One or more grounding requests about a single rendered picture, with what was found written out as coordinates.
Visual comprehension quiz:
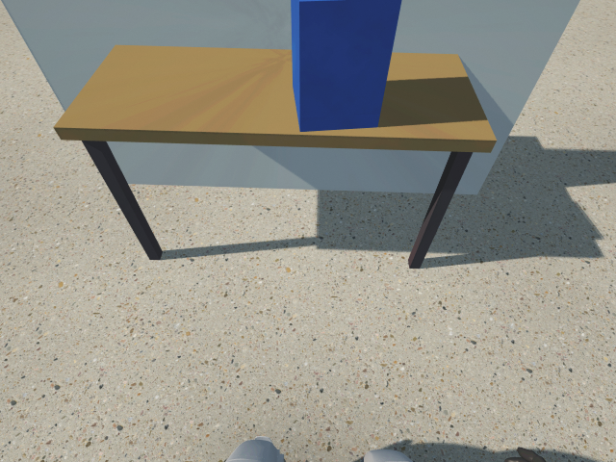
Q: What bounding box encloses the robot left thigh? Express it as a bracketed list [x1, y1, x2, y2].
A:
[225, 440, 284, 462]

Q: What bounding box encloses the table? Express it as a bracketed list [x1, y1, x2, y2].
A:
[53, 45, 497, 269]

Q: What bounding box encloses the carton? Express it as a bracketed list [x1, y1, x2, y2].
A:
[291, 0, 401, 132]

